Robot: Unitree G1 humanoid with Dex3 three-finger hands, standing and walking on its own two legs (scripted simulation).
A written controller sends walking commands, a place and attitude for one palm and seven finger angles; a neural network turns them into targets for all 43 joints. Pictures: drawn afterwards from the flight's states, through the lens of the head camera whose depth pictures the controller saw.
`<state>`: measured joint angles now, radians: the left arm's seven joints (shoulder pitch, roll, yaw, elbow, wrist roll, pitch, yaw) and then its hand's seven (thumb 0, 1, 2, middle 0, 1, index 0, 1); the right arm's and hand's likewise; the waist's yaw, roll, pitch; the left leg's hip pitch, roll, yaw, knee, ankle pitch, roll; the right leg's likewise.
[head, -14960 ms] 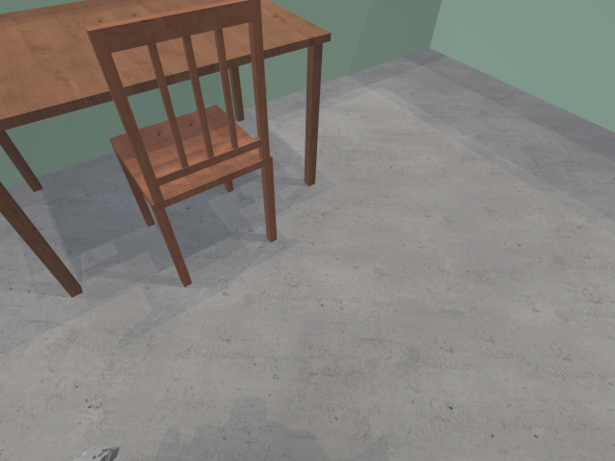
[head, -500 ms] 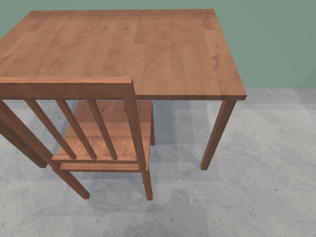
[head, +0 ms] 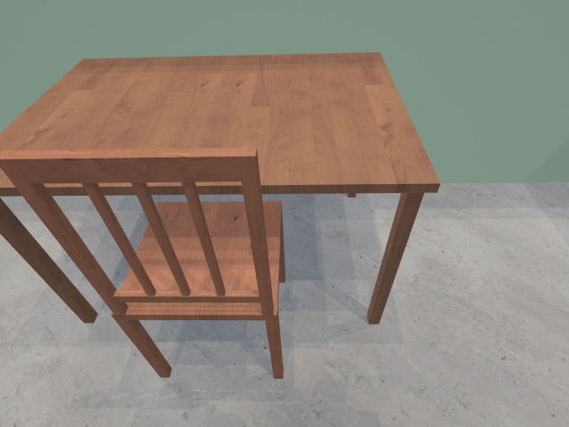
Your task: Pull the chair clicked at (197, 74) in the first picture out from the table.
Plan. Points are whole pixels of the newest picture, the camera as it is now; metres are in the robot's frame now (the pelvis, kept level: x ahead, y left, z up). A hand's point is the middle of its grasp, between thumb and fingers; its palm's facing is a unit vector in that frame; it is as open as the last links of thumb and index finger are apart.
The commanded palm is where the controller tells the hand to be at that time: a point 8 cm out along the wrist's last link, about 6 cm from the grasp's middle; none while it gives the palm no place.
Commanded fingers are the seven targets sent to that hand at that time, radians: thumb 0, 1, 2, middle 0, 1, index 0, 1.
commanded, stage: come to a stop and stand still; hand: left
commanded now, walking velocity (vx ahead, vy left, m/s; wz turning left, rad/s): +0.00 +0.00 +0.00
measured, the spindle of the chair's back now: (166, 246) +0.46 +0.28 -0.06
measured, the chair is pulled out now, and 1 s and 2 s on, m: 0.00 0.00 0.00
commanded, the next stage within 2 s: look again from close up in 0.08 s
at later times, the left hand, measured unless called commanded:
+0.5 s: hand out of the picture +0.02 +0.15 -0.17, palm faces +0.02 -0.98 -0.21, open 7.3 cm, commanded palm none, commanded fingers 0.00 0.90 0.90 -0.20 -0.30 -0.20 -0.30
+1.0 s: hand out of the picture +0.03 +0.15 -0.17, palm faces +0.04 -0.98 -0.20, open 7.3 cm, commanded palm none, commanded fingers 0.00 0.90 0.90 -0.20 -0.30 -0.20 -0.30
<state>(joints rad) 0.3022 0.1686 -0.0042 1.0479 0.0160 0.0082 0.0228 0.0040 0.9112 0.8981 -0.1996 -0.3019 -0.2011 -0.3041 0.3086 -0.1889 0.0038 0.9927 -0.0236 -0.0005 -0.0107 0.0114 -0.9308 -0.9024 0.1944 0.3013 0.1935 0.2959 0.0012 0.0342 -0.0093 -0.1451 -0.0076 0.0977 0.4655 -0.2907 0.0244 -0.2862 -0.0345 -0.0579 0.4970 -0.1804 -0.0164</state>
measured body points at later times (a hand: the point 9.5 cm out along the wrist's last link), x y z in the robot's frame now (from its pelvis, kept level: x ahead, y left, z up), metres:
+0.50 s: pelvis +0.02 -0.01 +0.00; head +0.03 -0.03 +0.45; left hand +0.02 +0.21 -0.15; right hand -0.02 -0.21 -0.17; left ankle -0.02 +0.10 -0.74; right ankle +0.06 -0.11 -0.74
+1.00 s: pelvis +0.03 -0.02 +0.00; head +0.04 -0.03 +0.45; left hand +0.02 +0.20 -0.15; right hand +0.02 -0.23 -0.16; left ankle -0.02 +0.10 -0.74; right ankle +0.06 -0.11 -0.74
